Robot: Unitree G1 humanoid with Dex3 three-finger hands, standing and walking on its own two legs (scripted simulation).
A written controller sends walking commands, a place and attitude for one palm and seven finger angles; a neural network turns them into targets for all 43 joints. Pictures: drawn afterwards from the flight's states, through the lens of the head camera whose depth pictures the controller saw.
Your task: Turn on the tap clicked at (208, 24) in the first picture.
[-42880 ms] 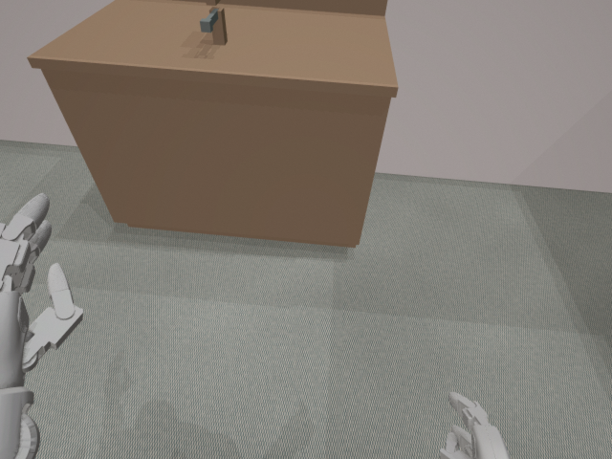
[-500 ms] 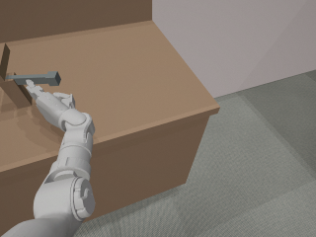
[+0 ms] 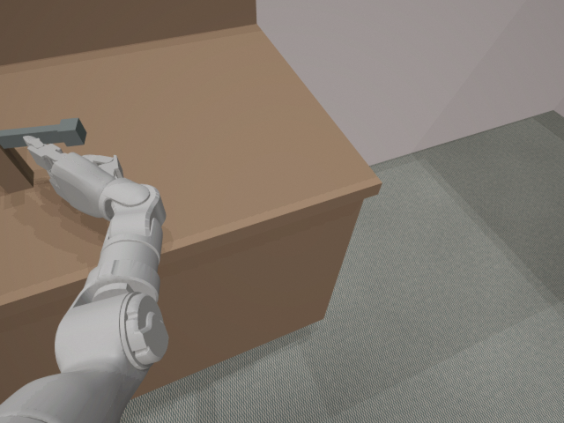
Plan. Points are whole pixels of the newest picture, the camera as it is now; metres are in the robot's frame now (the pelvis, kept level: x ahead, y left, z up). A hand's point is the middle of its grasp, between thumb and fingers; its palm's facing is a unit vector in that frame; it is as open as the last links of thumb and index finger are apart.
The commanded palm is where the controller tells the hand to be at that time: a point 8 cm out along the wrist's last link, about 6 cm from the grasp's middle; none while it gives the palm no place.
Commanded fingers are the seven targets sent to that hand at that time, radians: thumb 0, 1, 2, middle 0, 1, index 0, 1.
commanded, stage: push the lever round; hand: left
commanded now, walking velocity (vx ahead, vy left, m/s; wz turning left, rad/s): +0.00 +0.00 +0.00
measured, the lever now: (72, 132) +0.51 +0.29 +0.13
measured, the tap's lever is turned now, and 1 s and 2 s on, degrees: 79 86 86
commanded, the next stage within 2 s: lift the hand up off the lever in 0.56 s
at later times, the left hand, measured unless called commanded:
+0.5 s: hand (121, 155) +0.49 +0.23 +0.11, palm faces +0.86 -0.50 -0.13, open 8.3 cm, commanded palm +0.45 +0.24 +0.11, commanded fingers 0.00 0.90 0.90 -0.15 -0.15 -0.15 -0.15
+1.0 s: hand (121, 154) +0.49 +0.22 +0.11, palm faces +0.86 -0.50 -0.12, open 8.4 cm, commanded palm +0.44 +0.25 +0.13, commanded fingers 0.00 0.90 0.90 -0.15 -0.15 -0.15 -0.15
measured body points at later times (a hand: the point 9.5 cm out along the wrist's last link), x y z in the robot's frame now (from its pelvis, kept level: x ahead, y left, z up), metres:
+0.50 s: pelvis -0.01 +0.00 +0.00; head +0.06 +0.00 +0.44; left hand +0.44 +0.25 +0.12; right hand +0.02 -0.26 -0.14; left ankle +0.01 +0.13 -0.71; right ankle +0.01 -0.09 -0.71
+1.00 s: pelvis -0.01 -0.01 +0.00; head +0.05 -0.01 +0.44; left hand +0.44 +0.25 +0.12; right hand -0.02 -0.27 -0.13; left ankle +0.01 +0.13 -0.71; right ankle +0.01 -0.09 -0.71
